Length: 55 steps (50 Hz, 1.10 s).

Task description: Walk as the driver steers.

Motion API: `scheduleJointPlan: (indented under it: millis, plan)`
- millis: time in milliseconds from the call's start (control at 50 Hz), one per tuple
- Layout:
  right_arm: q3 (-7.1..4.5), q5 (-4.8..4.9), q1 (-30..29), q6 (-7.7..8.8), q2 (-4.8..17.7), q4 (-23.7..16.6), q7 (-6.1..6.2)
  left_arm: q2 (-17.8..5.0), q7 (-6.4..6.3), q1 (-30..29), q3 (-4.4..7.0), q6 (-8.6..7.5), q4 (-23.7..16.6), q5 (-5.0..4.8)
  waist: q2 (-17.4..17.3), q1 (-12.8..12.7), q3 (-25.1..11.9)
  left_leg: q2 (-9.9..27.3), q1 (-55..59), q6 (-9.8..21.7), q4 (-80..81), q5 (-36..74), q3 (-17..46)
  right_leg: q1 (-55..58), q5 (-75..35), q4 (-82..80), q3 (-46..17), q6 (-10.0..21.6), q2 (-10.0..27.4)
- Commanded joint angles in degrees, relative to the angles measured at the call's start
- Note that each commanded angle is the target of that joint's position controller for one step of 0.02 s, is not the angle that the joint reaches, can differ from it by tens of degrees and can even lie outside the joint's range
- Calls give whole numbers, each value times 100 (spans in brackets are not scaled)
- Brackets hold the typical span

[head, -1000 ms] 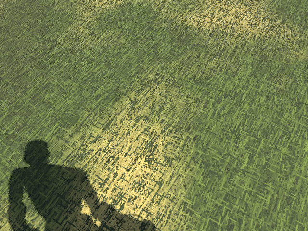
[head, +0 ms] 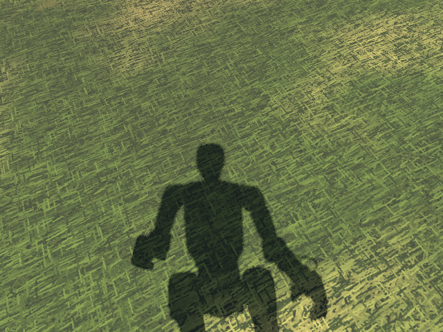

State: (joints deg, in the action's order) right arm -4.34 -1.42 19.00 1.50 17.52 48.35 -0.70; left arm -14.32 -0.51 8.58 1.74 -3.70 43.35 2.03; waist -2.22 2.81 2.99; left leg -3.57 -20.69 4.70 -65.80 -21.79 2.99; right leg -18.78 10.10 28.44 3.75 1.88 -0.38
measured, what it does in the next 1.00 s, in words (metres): walks ahead: left foot, then right foot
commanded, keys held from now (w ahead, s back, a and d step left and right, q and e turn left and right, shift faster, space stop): w+q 0.40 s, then w+e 0.60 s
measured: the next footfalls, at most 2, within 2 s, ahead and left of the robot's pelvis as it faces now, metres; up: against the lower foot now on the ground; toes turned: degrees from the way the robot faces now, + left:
left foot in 0.40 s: +0.32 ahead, +0.16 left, +0.00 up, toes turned +19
right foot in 0.98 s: +0.64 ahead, +0.08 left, +0.00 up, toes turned +1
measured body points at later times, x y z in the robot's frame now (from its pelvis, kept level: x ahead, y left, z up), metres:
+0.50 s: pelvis +0.24 +0.08 -0.01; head +0.27 +0.10 +0.44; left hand +0.19 +0.34 -0.15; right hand +0.48 -0.12 -0.10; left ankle +0.28 +0.14 -0.73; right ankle +0.14 -0.10 -0.64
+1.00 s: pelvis +0.51 +0.12 -0.02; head +0.54 +0.13 +0.43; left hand +0.64 +0.38 -0.13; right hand +0.52 -0.14 -0.16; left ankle +0.30 +0.15 -0.69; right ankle +0.60 +0.08 -0.74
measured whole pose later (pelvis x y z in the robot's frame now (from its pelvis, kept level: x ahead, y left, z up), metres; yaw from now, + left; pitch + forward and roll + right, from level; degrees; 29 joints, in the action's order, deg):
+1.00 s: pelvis +0.51 +0.12 -0.02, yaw +4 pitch +1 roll +0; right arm -1.3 -1.3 22.3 3.3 13.0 54.1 1.7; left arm -13.7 2.0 7.7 2.3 -1.7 44.8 2.1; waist -0.1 0.7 2.6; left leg -0.1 -1.4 2.3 -45.5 -24.7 -11.8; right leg -25.2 11.6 34.5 6.9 9.7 -4.5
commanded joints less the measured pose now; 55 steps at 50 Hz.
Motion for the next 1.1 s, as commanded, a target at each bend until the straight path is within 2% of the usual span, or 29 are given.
scheduleJointPlan:
  millis: [20,80,140,220,280,320,340,360,380,400,420,440,460,480,500,540,580,620,700,840,900,940,960,980,1000,1020,1060,1080,1100]
  plan:
    - [-38,-76,205,-109,259,-347,-132,-547,6,576,154,-160,-68,-68,848,-187,-273,565,-1098,-96,-200,371,118,993,-407,-1708,-1516,654,1560]
    - [-5,-72,-276,-182,182,-572,-215,-622,46,765,205,-269,48,-114,766,-191,-217,687,-1589,-173,-32,793,82,1149,-905,-1934,-958,761,1626]
    - [36,-67,-851,-185,122,-793,-271,-631,52,949,228,-256,167,-94,709,-277,-54,764,-1972,-275,565,1335,-28,1297,-1097,-2052,-398,753,1542]
    - [141,-48,-1575,-136,-39,-1046,-367,-729,46,1102,267,-240,277,-93,711,-433,81,780,-1621,-241,1921,2038,-405,1363,-1331,-2019,274,612,1439]
    - [157,-76,-1985,-131,-6,-1224,-412,-873,9,1329,313,-185,382,-92,719,-550,184,717,-1380,-82,2584,1743,-720,1697,-1591,-1892,513,522,1583]
    - [135,-119,-2075,-137,55,-1299,-399,-974,-19,1470,338,-97,465,-89,738,-565,174,560,-1225,85,2867,1240,-903,2063,-2322,-1540,673,459,1675]
    - [111,-138,-1991,-139,92,-1296,-375,-1056,-34,1495,353,-51,496,-84,783,-505,79,391,-979,194,2983,904,-1012,2212,-3231,-1152,801,418,1690]
    - [71,-156,-1724,-129,153,-1236,-341,-1148,-47,1517,369,-1,521,-82,830,-376,-134,169,-590,319,3090,598,-1103,2322,-4156,-537,913,385,1693]
    - [5,-172,-1108,-84,246,-1063,-292,-1205,-53,1503,371,57,518,-93,767,-102,-509,-92,116,467,3339,515,-1133,2252,-4603,451,1025,347,1648]
    - [-110,-213,-78,-28,438,-721,-208,-1168,-50,1449,345,92,444,-95,444,349,-1113,-156,1500,660,3716,700,-911,1575,-3936,1873,1162,179,1501]
    - [-264,-267,423,-11,1028,-680,-117,-581,30,1674,172,65,115,-192,-662,394,-1857,1508,3484,1198,4032,-442,1469,-578,-985,3771,1149,-97,1078]
    - [-309,-40,404,-52,1323,-799,-53,-574,86,1402,179,28,-152,-112,-1058,298,-2201,2622,3907,1638,4987,258,4004,-1940,2137,5032,349,-283,146]
    - [-255,13,394,-84,1096,-674,18,-796,88,843,228,39,-176,-95,-178,425,-1520,2454,3526,1473,4948,1251,2944,-2385,1545,5150,-244,-201,459]
    - [-164,13,111,-34,784,-603,61,-620,107,808,159,-13,-133,-197,-80,197,-924,2242,2761,1312,4891,2154,2054,-2234,1121,4837,-298,-128,635]
    - [-70,3,-124,33,506,-554,70,-563,123,976,145,-11,22,-196,115,-79,-605,1921,2116,987,4997,2713,1394,-1828,931,4273,-378,-78,810]
    - [43,27,-427,175,245,-504,65,-552,180,1437,158,178,298,-50,-65,-417,-448,1566,1372,665,5304,2941,654,-1119,713,3843,-474,-94,835]
    - [42,40,-305,300,295,-381,52,-526,246,1476,195,280,381,-75,-81,-462,-381,1483,1304,577,5517,3130,349,-1144,456,3744,-547,-91,673]
    - [29,36,-156,355,348,-264,55,-466,274,1159,214,315,355,-111,-97,-386,-150,1438,1390,425,5722,3030,43,-1557,43,3517,-657,-90,599]
    - [84,51,92,403,233,-88,85,-427,272,489,223,302,223,-98,-95,-218,135,1401,1777,234,5911,3090,-400,-2200,-694,2783,-689,-90,460]
    - [163,31,600,392,197,312,235,-164,370,-550,43,233,-156,-29,-70,50,369,1537,2669,103,5617,4703,-1109,-2097,-941,1079,188,161,254]
    - [139,2,558,345,441,400,317,-265,340,-227,69,247,-148,-33,-302,-195,13,1633,3014,-42,4648,7167,-1368,-1288,-220,792,602,524,-229]
    - [83,-41,358,265,652,357,357,-493,286,748,175,231,99,-11,-431,-661,-508,1738,2856,-36,3168,7833,-1439,-240,328,660,565,839,-507]
    - [65,-21,182,236,719,275,333,-682,243,1539,283,180,329,35,-278,-1085,-896,1646,2281,-21,1890,6929,-1495,845,248,134,298,1055,-536]
    - [108,13,64,276,557,72,280,-1179,153,2173,460,182,440,75,402,-1374,-1367,1228,1057,-79,-47,4282,-1602,2094,563,-183,-1107,1492,517]
    - [180,76,271,340,53,-313,141,-1701,120,1741,593,245,317,-16,1757,-732,-1670,-181,-1573,-377,-2053,-877,-930,3613,-213,-733,-4445,2545,1984]
    - [171,-49,-245,407,348,-379,106,-1516,124,1607,590,276,311,-223,540,-955,-1435,232,-2258,-288,-2139,-432,120,3392,-2,-1089,-4280,2527,1912]
    - [178,56,-385,509,357,-471,73,-901,84,1084,423,278,312,-181,-131,-453,-242,719,-2012,-314,-1086,278,42,1805,-563,-1439,-3066,1957,1565]
    - [181,-26,-382,419,319,-478,80,-769,66,907,374,232,299,-191,-167,-264,-51,840,-1699,-409,-680,293,38,1278,-1040,-1490,-2621,1759,1261]
    - [212,-112,-233,289,250,-446,66,-711,56,794,340,181,265,-197,-49,-136,-80,887,-1349,-512,-412,328,0,939,-1329,-1570,-2257,1660,1020]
